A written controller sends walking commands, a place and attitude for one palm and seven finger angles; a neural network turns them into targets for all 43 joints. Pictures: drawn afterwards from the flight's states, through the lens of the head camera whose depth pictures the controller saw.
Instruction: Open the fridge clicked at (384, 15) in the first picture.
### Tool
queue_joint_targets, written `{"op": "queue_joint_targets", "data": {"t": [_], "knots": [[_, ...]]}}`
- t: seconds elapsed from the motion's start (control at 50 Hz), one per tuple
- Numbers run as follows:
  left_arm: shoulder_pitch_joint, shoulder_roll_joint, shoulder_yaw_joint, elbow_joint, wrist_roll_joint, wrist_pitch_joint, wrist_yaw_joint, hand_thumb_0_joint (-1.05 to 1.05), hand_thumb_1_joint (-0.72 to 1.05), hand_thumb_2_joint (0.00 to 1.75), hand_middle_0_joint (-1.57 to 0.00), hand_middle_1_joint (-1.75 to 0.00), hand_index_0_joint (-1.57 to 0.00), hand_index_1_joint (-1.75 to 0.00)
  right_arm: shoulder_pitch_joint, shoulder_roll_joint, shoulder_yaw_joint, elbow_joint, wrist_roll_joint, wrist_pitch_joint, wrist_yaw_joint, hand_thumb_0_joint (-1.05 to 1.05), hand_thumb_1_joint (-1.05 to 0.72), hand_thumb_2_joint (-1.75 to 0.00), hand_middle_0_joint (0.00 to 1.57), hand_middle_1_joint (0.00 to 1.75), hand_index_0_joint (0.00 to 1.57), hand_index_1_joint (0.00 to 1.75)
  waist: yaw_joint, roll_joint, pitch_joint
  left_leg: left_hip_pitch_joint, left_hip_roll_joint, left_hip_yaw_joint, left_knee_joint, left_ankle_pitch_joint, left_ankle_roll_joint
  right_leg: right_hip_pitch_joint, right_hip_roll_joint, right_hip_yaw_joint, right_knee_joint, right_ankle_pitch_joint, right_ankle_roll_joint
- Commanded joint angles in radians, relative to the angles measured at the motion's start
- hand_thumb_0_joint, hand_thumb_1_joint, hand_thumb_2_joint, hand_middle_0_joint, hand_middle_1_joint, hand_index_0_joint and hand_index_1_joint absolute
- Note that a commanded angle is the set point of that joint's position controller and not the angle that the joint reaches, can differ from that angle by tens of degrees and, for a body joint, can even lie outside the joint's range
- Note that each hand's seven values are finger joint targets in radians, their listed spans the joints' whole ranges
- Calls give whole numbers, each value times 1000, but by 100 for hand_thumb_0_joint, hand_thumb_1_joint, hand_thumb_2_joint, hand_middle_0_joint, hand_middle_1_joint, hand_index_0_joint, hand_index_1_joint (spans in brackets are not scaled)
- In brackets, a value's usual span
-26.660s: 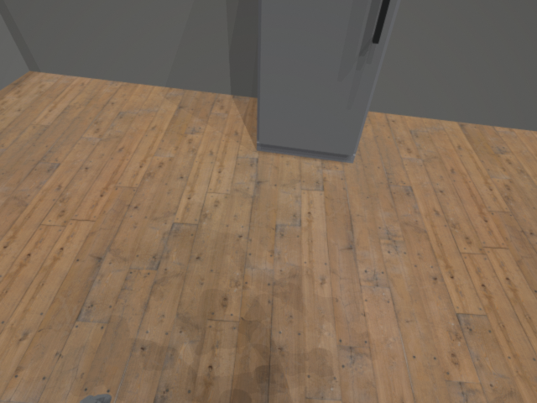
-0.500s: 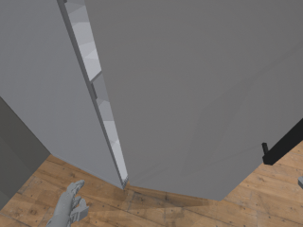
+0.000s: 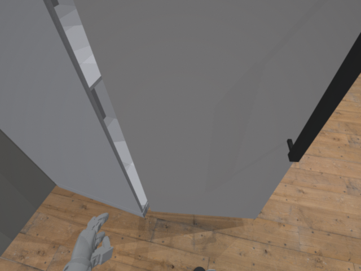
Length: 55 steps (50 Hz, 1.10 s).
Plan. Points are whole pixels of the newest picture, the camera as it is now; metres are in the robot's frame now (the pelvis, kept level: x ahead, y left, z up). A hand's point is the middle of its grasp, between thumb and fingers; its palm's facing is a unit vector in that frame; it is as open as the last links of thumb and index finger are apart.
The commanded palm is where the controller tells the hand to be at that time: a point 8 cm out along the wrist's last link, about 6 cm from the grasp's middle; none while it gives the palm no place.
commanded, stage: step back with the hand held close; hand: right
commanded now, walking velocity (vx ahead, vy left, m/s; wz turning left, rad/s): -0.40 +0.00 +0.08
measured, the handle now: (336, 77) +0.43 -0.29 +0.21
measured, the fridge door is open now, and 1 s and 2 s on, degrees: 75 75 75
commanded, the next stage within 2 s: stop stepping back and stand still in 0.62 s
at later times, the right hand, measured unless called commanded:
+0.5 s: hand out of the picture +0.17 -0.28 +0.18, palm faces +0.32 +0.85 -0.42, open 7.4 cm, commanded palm +0.11 -0.32 +0.18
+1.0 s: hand out of the picture +0.09 -0.30 +0.16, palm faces +0.29 +0.88 -0.37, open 7.4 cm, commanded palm +0.01 -0.34 +0.18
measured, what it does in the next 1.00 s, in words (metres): walks backwards: left foot, then right foot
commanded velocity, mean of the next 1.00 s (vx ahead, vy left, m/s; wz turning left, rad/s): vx -0.20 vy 0.02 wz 0.03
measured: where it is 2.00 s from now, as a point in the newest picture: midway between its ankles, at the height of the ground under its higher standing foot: outside the picture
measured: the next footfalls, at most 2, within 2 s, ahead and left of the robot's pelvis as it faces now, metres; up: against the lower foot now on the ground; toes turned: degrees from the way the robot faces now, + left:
left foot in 0.66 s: -0.16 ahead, +0.10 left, +0.00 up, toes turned +7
right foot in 0.84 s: -0.05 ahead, -0.12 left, +0.00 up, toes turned +7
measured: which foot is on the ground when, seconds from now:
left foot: down 0.00-0.24, up 0.26-0.64, down 0.66-0.84, up 0.86-1.00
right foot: down 0.00-0.66, up 0.68-0.82, down 0.84-1.00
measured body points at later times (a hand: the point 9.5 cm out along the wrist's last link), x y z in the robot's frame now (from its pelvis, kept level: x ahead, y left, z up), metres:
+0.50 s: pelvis -0.05 -0.03 +0.01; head -0.01 -0.08 +0.46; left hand +0.11 +0.20 -0.05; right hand +0.15 -0.32 +0.21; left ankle -0.19 +0.12 -0.67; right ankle +0.07 -0.07 -0.73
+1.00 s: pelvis -0.16 -0.06 +0.01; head -0.15 -0.10 +0.45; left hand -0.05 +0.20 -0.06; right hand +0.07 -0.34 +0.18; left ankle -0.19 +0.06 -0.71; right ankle -0.09 -0.12 -0.73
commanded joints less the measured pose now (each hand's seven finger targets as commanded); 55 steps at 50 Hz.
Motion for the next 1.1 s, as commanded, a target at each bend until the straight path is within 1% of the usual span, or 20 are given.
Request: {"op": "queue_joint_targets", "data": {"t": [0.0,0.08,0.14,0.22,0.26,0.32,0.54,0.58,0.62,0.66,0.68,0.72,0.78,0.82,0.86,0.92,0.98,1.04,1.06,1.08], "knots": [[-82,142,67,-145,-2,-55,5,0,90,90,-20,-30,-20,-30,-30,-196,-139,-219,16,-86,-24,0,-90,-90,20,30,20,30,18,-77,-150,17,55,-86,-75,-35,32,70,-137,134,-128,-341,21],[-66,141,75,-118,-7,-39,-2,0,90,90,-20,-30,-20,-30,-22,-186,-108,-183,22,-90,-37,0,-90,-90,20,30,20,30,35,83,-102,-325,216,-210,-271,-260,107,269,-52,30,197,-264,77],[-64,126,65,-103,-3,-26,-4,0,90,90,-20,-30,-20,-30,-51,-195,-100,-183,13,-90,-52,0,-90,-90,20,30,20,30,51,113,-81,-339,288,-203,-234,-11,127,265,-50,21,284,-183,79],[-125,167,63,-140,-6,-30,25,0,90,90,-20,-30,-20,-30,-115,-262,-153,-240,8,-100,-43,0,-90,-90,20,30,20,30,29,-206,-59,-50,3,-31,93,145,-7,61,-207,197,-165,101,10],[-98,158,73,-140,19,-49,18,0,90,90,-20,-30,-20,-30,-66,-243,-175,-234,15,-115,-29,0,-90,-90,20,30,20,30,9,-291,-180,90,-47,-56,367,-139,-2,-28,-353,379,-303,-83,-53],[-74,150,89,-130,20,-66,0,0,90,90,-20,-30,-20,-30,-66,-224,-183,-289,13,-116,-29,0,-90,-90,20,30,20,30,11,-199,-209,31,-35,-93,485,-194,3,7,-361,345,-264,-173,-104],[-14,116,75,-45,34,-84,-28,0,90,90,-20,-30,-20,-30,17,-205,-132,-275,58,-89,-13,0,-90,-90,20,30,20,30,24,-254,-348,-1,-40,40,-84,-206,44,463,-243,141,-273,155,132],[-16,113,71,-47,32,-69,-27,0,90,90,-20,-30,-20,-30,12,-239,-155,-277,68,-96,-9,0,-90,-90,20,30,20,30,19,-204,-362,22,4,17,-212,-104,58,481,-218,81,-173,157,141],[-12,99,62,-48,19,-51,-23,0,90,90,-20,-30,-20,-30,25,-275,-178,-289,72,-109,-11,0,-90,-90,20,30,20,30,35,-3,-339,-104,202,-105,-336,37,111,479,-136,9,98,-51,125],[-90,101,47,-83,13,-55,-12,0,90,90,-20,-30,-20,-30,-11,-304,-188,-274,68,-113,-23,0,-90,-90,20,30,20,30,17,128,-170,-272,421,-186,-338,152,187,291,-38,-15,464,-299,132],[-106,109,58,-71,-3,-63,-13,0,90,90,-20,-30,-20,-30,-69,-262,-138,-259,64,-104,-13,0,-90,-90,20,30,20,30,17,205,-106,-357,426,-137,-311,1,200,219,-28,46,630,-372,127],[-137,104,48,-87,-4,-62,-8,0,90,90,-20,-30,-20,-30,-74,-225,-130,-166,42,-71,0,0,-90,-90,20,30,20,30,34,255,29,-271,351,-76,-226,130,176,60,-64,39,556,-334,107],[-99,131,21,-73,-15,-45,24,0,90,90,-20,-30,-20,-30,-141,-193,-106,-29,30,-38,-16,0,-90,-90,20,30,20,30,52,-45,89,-85,176,9,27,315,59,89,-57,-17,-77,-62,76],[-78,160,47,-87,-23,-81,22,0,90,90,-20,-30,-20,-30,-171,-211,-115,-69,20,-66,-25,0,-90,-90,20,30,20,30,26,-241,-20,-87,55,2,169,73,7,236,-217,184,-135,261,9],[-37,142,57,-97,-20,-100,8,0,90,90,-20,-30,-20,-30,-116,-200,-114,-111,22,-72,-28,0,-90,-90,20,30,20,30,24,-136,-137,-106,7,4,145,-138,7,352,-248,287,-152,247,-4],[-58,129,58,-107,6,-129,-9,0,90,90,-20,-30,-20,-30,-104,-217,-125,-381,20,-96,-24,0,-90,-90,20,30,20,30,30,-222,-180,-2,22,-46,269,-200,5,221,-270,393,-344,-338,29],[-52,128,57,-121,-4,-128,-29,0,90,90,-20,-30,-20,-30,119,-181,-127,-330,13,-78,-28,0,-90,-90,20,30,20,30,18,-224,-160,211,-7,51,102,-167,15,11,-207,222,-364,-557,10],[-45,126,63,-112,4,-93,-23,0,90,90,-20,-30,-20,-30,168,-193,-158,-216,2,-62,-33,0,-90,-90,20,30,20,30,12,-137,-130,345,1,73,-75,-232,70,-132,-117,108,-186,-580,74],[-40,121,69,-102,7,-77,-18,0,90,90,-20,-30,-20,-30,144,-201,-166,-176,1,-55,-33,0,-90,-90,20,30,20,30,13,-16,-104,291,98,-47,-154,-299,128,-159,-78,37,36,-511,83],[-16,123,81,-88,4,-58,-15,0,90,90,-20,-30,-20,-30,82,-202,-167,-147,4,-54,-30,0,-90,-90,20,30,20,30,31,178,-68,120,296,-323,-284,-414,219,-141,-17,-50,402,-391,83]]}}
